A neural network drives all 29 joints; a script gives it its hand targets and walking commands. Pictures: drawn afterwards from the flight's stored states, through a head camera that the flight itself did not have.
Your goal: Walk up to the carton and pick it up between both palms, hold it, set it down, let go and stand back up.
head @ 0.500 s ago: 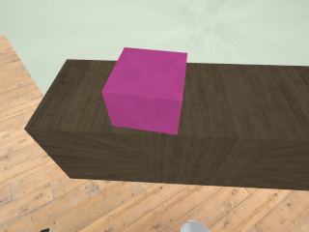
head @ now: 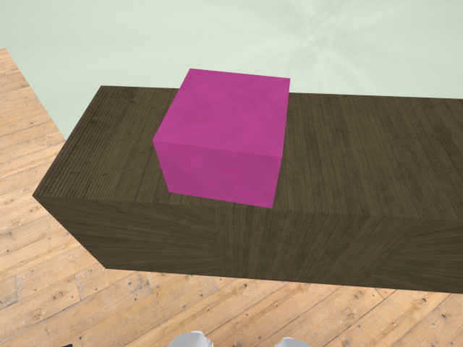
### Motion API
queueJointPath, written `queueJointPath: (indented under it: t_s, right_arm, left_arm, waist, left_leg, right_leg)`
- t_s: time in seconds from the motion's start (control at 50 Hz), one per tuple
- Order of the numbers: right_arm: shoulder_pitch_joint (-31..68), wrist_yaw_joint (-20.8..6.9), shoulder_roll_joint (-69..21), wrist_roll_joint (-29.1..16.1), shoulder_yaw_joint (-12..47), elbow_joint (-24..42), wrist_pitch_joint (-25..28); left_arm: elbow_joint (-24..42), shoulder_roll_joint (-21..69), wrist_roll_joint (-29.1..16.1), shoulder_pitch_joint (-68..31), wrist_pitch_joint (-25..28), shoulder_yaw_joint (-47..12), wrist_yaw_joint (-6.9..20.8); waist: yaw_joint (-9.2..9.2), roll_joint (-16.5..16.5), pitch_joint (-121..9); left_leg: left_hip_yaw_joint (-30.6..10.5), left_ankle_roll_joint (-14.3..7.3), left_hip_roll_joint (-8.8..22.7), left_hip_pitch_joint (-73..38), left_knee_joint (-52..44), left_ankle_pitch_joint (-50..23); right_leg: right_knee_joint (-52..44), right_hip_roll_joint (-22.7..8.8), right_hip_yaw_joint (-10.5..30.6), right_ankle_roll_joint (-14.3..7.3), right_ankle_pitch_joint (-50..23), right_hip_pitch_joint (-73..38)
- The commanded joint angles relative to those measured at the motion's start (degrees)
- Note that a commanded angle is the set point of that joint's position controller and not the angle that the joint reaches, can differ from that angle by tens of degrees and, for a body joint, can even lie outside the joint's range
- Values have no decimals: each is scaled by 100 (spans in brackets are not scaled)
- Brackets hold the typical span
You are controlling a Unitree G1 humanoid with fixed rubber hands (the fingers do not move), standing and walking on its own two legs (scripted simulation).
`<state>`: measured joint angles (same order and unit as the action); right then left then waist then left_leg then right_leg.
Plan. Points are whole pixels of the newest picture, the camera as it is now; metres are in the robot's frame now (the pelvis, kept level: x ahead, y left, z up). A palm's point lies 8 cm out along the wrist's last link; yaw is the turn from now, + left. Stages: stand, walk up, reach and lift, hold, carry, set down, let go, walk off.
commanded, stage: walk up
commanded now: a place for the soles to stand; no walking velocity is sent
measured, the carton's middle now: (229, 135) +0.64 +0.04 -0.07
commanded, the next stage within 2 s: none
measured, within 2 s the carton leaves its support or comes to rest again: neither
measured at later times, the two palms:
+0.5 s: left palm out of the picture +0.08 +0.31 -0.09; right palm out of the picture +0.07 -0.32 -0.11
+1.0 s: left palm (18, 332) +0.16 +0.39 -0.09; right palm out of the picture +0.13 -0.24 -0.08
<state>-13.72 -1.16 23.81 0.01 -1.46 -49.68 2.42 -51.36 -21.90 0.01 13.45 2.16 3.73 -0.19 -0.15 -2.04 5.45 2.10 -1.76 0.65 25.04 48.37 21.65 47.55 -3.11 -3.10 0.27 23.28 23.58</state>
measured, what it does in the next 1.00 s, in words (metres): steps to the left: left foot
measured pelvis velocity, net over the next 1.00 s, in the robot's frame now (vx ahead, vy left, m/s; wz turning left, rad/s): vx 0.07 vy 0.08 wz -0.04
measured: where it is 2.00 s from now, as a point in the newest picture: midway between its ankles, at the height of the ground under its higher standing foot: outside the picture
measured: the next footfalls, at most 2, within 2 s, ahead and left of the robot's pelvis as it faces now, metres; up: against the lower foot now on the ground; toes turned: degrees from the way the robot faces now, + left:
left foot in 0.76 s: +0.13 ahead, +0.16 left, +0.00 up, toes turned +4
right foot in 1.18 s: +0.19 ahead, -0.07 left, +0.00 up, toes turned -4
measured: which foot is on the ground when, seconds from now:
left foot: down 0.00-0.52, up 0.54-0.74, down 0.76-1.00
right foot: down 0.00-0.76, up 0.78-1.00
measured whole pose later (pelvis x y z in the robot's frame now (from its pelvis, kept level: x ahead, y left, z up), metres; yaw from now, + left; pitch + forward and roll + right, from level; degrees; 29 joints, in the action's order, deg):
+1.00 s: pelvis +0.07 +0.08 +0.01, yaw -2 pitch -2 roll -1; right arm -14.0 -2.6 23.8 0.0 -1.5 -49.9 3.3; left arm -51.5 -22.0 0.0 13.6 2.7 3.7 0.5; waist -0.5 -1.0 4.6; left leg 6.6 -4.1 0.5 18.5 42.5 22.1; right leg 63.9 -1.1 1.9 -0.6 27.6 30.6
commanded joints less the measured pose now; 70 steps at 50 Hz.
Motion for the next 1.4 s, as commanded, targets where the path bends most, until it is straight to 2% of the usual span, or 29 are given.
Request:
queueJointPath:
  t_s: [0.0, 0.04, 0.08, 0.14, 0.2, 0.26, 0.3, 0.4, 0.48, 0.52, 0.54, 0.58, 0.68, 0.72, 0.74, 0.76, 0.78, 0.84, 1.02, 1.12, 1.14, 1.16, 1.18, 1.2, 1.28, 1.32, 1.34, 1.36, 1.38]
  right_arm:
    - [511, 140, 1001, 24, -257, 258, 57]
    - [305, 183, 1070, 30, -286, 142, 36]
    - [87, 175, 1168, 57, -304, 8, 117]
    - [302, 154, 1517, 91, -366, 66, 180]
    - [575, 151, 1338, 68, -294, 125, 107]
    - [470, 156, 1067, 29, -254, 91, 35]
    - [271, 156, 1115, 68, -270, 11, 37]
    - [445, 142, 1486, 113, -336, 42, 128]
    - [569, 136, 1070, 35, -241, 104, 39]
    - [780, -104, 1397, 369, -456, 680, -82]
    - [856, -121, 1483, 409, -484, 698, -99]
    - [639, -181, 1479, 379, -571, 562, -75]
    - [4, -319, 1394, 234, -662, 428, -45]
    - [-1351, -280, 1341, 213, -724, -7, 45]
    - [-2117, -181, 1559, 261, -809, -247, 95]
    - [-2016, -96, 2159, 270, -883, -39, 152]
    - [-1444, -67, 2380, 212, -913, 54, 154]
    - [-494, 28, 1934, 205, -763, 254, 186]
    - [-555, 86, 1558, 113, -555, 212, 295]
    - [72, 75, 1244, 43, -416, 433, 92]
    - [93, 85, 1032, -5, -337, 527, 76]
    - [142, 91, 743, -57, -239, 715, 82]
    - [419, 125, 880, -54, -285, 790, -8]
    - [571, 191, 1258, 22, -395, 654, -92]
    - [-297, 119, 1101, 26, -411, 42, 35]
    - [-1038, 121, 1034, 67, -487, -289, 95]
    - [-1062, 172, 1183, 158, -519, -304, 130]
    - [-502, 216, 1739, 231, -581, -42, 163]
    - [-67, 210, 1949, 206, -591, -9, 190]
  left_arm:
    - [152, -1708, 150, 69, 277, 319, -94]
    - [219, -1879, 107, -215, 268, 320, -100]
    - [284, -1611, 85, -576, 218, 208, -97]
    - [233, -1237, 15, -453, 126, 160, -80]
    - [120, -1319, 61, -228, 172, 178, -83]
    - [115, -1767, 126, -191, 234, 280, -86]
    - [203, -1757, 119, -459, 216, 250, -94]
    - [157, -1223, 46, -363, 109, 147, -77]
    - [119, -1618, 139, -192, 239, 249, -81]
    - [-90, -2651, 127, 1409, 387, 714, -163]
    - [17, -2639, 98, 1168, 405, 729, -204]
    - [120, -2426, 90, 760, 407, 696, -242]
    - [336, -2419, 219, 170, 338, 687, -95]
    - [482, -2080, 253, -500, 236, 563, -75]
    - [507, -1344, 228, -419, 195, 328, -79]
    - [755, -928, 14, -694, 216, 183, -120]
    - [713, -1491, -15, -797, 207, 241, -162]
    - [319, -1640, 5, -57, 257, 318, -43]
    - [489, -1214, 65, -422, 292, 247, 41]
    - [190, -1062, 119, 475, 431, 265, -126]
    - [102, -1388, 179, 855, 438, 386, -184]
    - [101, -1938, 195, 1269, 462, 529, -239]
    - [178, -2296, 51, 1349, 395, 560, -253]
    - [296, -2318, 41, 834, 348, 541, -251]
    - [433, -1753, 183, -226, 221, 362, -195]
    - [504, -1569, 169, -709, 117, 280, -117]
    - [513, -1114, 136, -744, 44, 154, -126]
    - [549, -793, -1, -616, -22, 90, -132]
    - [427, -1363, -12, -773, -82, 219, -172]
  waist:
    - [197, 796, -722]
    - [30, 911, -735]
    - [-131, 673, -822]
    - [54, -8, -855]
    - [197, 135, -790]
    - [77, 949, -803]
    - [-33, 887, -720]
    - [127, 17, -751]
    - [137, 868, -764]
    - [639, 1137, -697]
    - [602, 894, -518]
    - [370, 593, -158]
    - [25, 1401, -348]
    - [-788, 664, -781]
    - [-1122, -943, -854]
    - [-1232, -2070, -368]
    - [-942, -687, -186]
    - [-286, -165, -171]
    - [-291, -244, -116]
    - [199, -140, -944]
    - [434, 284, -1266]
    - [626, 1379, -1455]
    - [666, 1671, -1398]
    - [550, 1059, -968]
    - [22, 1376, -388]
    - [-427, 1206, -686]
    - [-485, 269, -609]
    - [-282, -827, -377]
    - [-238, -166, -145]
  left_leg:
    - [-692, -125, 342, 870, -624, -225]
    - [-292, -52, 214, 269, -370, 119]
    - [-603, -177, 366, -634, -1039, -554]
    - [-2292, -824, 1307, -773, -2038, -527]
    - [-1710, -656, 1088, -51, -1708, -441]
    - [-394, -89, 211, 196, -513, -248]
    - [-330, -95, 231, -263, -756, 5]
    - [-2286, -864, 1331, -604, -2143, 13]
    - [-576, -163, 343, 302, -805, -406]
    - [-398, -76, 266, 2672, 1368, 1353]
    - [-650, -72, 444, 2948, 1564, 1046]
    - [-651, 28, 623, 2592, 1392, 532]
    - [-19, -15, 351, 734, 352, 1031]
    - [276, -111, -10, -1688, -832, 543]
    - [-957, -259, 186, -2677, -1734, 1511]
    - [-4338, -639, 1464, -2421, -3482, 3114]
    - [-5222, -869, 1930, -1708, -4024, 3398]
    - [-3584, -739, 1607, -1598, -3289, 1828]
    - [-1673, -1148, 1599, -1843, -2626, -1886]
    - [-251, -690, 970, -1011, -601, -3702]
    - [-187, -485, 828, -390, 292, -3273]
    - [87, -153, 323, 751, 1699, -1836]
    - [-275, -39, -243, 1446, 2187, 1159]
    - [-866, -37, 86, 1392, 2332, 1527]
    - [-231, -41, 294, 92, 478, 1427]
    - [15, -47, -3, -1578, -1035, 38]
    - [-968, -94, 345, -1768, -1988, 287]
    - [-3536, -473, 1717, -1185, -3167, 1274]
    - [-4009, -764, 1990, -412, -3276, 1202]
  right_leg:
    - [-1863, -960, 1920, -718, -95, -1275]
    - [-1938, -1553, 2329, -1178, -445, -803]
    - [-1311, -1054, 1450, -857, -1019, -175]
    - [-164, -48, 270, -222, -453, 83]
    - [-899, -171, 541, -349, -251, -605]
    - [-1962, -1164, 1992, -908, -68, -758]
    - [-1862, -1282, 1907, -1008, -130, -334]
    - [-356, 38, 268, -251, 24, 9]
    - [-1898, -873, 1751, -721, -108, -890]
    - [-3056, -2250, 3955, -1574, 2990, -2543]
    - [-3149, -2380, 4072, -1672, 3058, -2498]
    - [-2899, -2111, 3304, -1512, 2325, -1926]
    - [-2346, -1653, 1941, -1407, 1798, -545]
    - [-621, -1019, 739, -1067, 1496, 971]
    - [1505, -227, -127, -697, 1375, 2128]
    - [2802, 700, 203, -327, 1400, 3503]
    - [2933, 375, 1018, -302, 984, 3130]
    - [2301, -94, 753, -193, 3, 2398]
    - [388, -164, 165, -122, -307, 1549]
    - [-1693, 436, -507, -347, -1682, -1036]
    - [-1581, 155, 96, -549, -1829, -1919]
    - [-1738, -1082, 2045, -1065, -2265, -2600]
    - [-2537, -2149, 4108, -1828, -2114, -2301]
    - [-2562, -2321, 4126, -2032, -1180, -1590]
    - [-1734, -1304, 1789, -1414, -1122, 163]
    - [-946, -880, 1089, -979, -259, 1104]
    - [273, -427, 551, -629, 159, 1500]
    - [890, 145, 136, -219, 789, 1917]
    - [989, 46, 721, -158, 917, 1390]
